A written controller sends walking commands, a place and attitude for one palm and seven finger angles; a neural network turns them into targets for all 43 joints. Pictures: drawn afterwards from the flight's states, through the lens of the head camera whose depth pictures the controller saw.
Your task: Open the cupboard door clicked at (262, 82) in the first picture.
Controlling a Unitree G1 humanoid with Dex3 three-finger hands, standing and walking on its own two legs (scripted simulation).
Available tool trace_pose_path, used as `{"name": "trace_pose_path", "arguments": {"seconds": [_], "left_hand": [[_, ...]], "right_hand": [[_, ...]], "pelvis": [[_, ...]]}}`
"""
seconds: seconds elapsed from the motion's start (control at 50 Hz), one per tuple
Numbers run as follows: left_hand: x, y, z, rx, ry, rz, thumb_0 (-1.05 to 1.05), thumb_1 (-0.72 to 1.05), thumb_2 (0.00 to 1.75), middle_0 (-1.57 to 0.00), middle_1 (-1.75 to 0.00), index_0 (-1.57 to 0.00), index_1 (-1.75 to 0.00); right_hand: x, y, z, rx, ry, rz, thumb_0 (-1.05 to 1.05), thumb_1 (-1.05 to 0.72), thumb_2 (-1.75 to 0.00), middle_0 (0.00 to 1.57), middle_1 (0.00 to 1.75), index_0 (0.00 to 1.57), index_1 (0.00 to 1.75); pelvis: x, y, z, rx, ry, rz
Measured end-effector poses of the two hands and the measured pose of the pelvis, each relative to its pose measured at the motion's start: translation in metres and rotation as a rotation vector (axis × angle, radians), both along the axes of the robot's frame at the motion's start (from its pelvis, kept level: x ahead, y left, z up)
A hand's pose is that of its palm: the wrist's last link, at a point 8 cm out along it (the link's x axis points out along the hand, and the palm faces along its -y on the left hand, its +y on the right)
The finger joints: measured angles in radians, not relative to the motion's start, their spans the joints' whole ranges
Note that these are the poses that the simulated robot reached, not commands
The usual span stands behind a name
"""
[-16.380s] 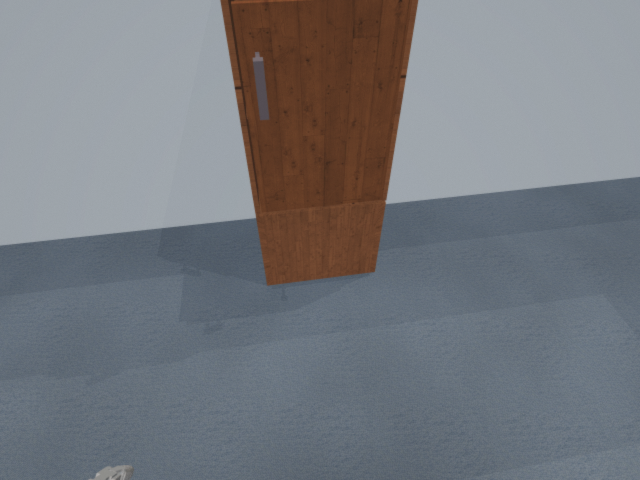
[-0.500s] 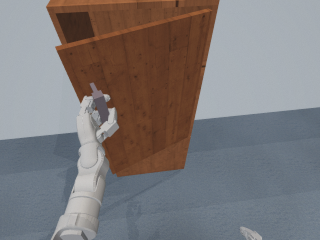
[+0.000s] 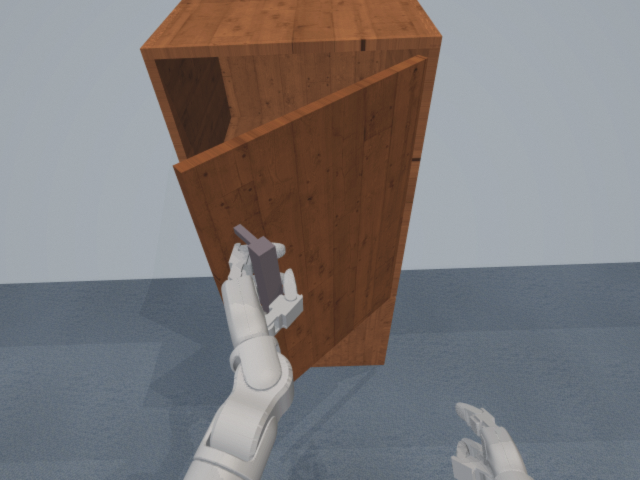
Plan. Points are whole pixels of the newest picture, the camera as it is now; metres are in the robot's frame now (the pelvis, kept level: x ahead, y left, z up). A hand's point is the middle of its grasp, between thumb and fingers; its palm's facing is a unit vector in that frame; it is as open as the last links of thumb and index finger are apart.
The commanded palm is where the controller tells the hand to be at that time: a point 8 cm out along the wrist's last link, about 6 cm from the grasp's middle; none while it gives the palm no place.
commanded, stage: open thumb and fingers to let go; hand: left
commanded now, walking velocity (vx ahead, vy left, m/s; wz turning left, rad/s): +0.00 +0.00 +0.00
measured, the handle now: (259, 274) +0.35 +0.10 +0.09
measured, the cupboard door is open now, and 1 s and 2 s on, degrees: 42 39 41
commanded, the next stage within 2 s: slide the hand sideways off the handle in 0.76 s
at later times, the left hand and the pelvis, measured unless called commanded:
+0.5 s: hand (274, 300) +0.31 +0.07 +0.09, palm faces +0.39 -0.92 -0.04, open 13.1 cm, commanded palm +0.27 +0.10 +0.08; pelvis -0.01 +0.01 +0.00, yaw +0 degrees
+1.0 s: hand (273, 314) +0.30 +0.07 +0.08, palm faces +0.08 -0.99 -0.08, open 16.2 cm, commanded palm +0.27 +0.10 +0.08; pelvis -0.03 +0.03 -0.01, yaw +0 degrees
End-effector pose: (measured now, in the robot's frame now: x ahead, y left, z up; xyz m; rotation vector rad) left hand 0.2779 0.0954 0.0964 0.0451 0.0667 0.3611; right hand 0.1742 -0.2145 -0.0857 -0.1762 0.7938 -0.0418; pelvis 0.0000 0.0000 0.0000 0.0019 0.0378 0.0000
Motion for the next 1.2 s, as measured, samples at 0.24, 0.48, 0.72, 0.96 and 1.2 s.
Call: {"name": "trace_pose_path", "arguments": {"seconds": [0.24, 0.48, 0.72, 0.96, 1.2], "left_hand": [[-0.001, 0.017, -0.005, 0.007, -0.014, 0.080, 0.00, 0.35, 0.66, -0.35, -1.27, -0.36, -1.29], [-0.005, 0.017, -0.004, -0.001, -0.044, 0.043, 0.00, -0.31, 0.38, -0.30, -1.18, -0.31, -1.19], [-0.001, 0.017, -0.005, 0.005, -0.043, 0.017, -0.01, -0.48, 0.31, -0.23, -0.76, -0.23, -0.76], [-0.003, 0.023, -0.008, 0.029, -0.073, -0.160, -0.01, -0.50, 0.30, -0.24, -0.42, -0.16, -0.50], [-0.015, 0.023, -0.010, -0.077, -0.080, -0.423, -0.02, -0.50, 0.30, -0.15, -0.31, -0.13, -0.33]], "right_hand": [[-0.016, -0.009, -0.017, -0.001, 0.068, -0.012, 0.01, -0.90, -0.90, 0.20, 0.30, 0.20, 0.30], [-0.028, -0.001, -0.018, -0.004, 0.054, -0.035, 0.01, -0.90, -0.90, 0.20, 0.30, 0.20, 0.30], [-0.027, 0.020, -0.011, -0.004, 0.015, -0.016, 0.01, -0.90, -0.90, 0.20, 0.30, 0.20, 0.30], [-0.043, 0.037, -0.017, 0.008, 0.051, -0.006, 0.01, -0.90, -0.90, 0.20, 0.30, 0.20, 0.30], [-0.073, 0.033, -0.012, 0.002, 0.005, -0.070, 0.01, -0.90, -0.90, 0.20, 0.30, 0.20, 0.30]], "pelvis": [[0.000, -0.006, -0.002, 0.017, 0.037, 0.006], [-0.006, 0.004, -0.004, 0.011, 0.031, -0.003], [-0.019, 0.021, -0.006, -0.005, 0.025, -0.008], [-0.028, 0.029, -0.008, -0.003, 0.033, -0.008], [-0.038, 0.040, -0.005, -0.004, 0.000, -0.030]]}}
